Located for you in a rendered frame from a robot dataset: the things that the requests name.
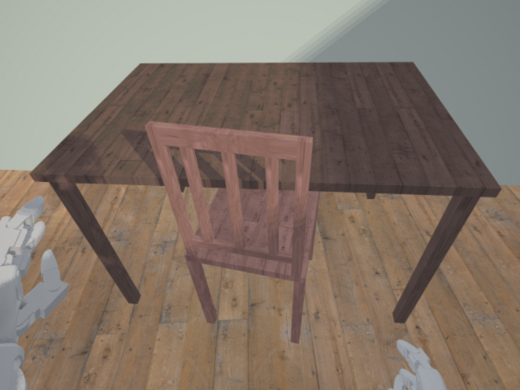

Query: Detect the left robot forearm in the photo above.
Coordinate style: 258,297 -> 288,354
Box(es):
0,343 -> 28,390

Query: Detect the chair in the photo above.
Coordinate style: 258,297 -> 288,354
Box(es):
145,121 -> 320,344

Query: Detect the robot left hand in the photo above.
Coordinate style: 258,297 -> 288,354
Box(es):
0,196 -> 67,344

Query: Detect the robot right hand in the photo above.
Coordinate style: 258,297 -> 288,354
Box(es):
388,340 -> 447,390

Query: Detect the table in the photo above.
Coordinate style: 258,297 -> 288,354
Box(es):
29,62 -> 502,323

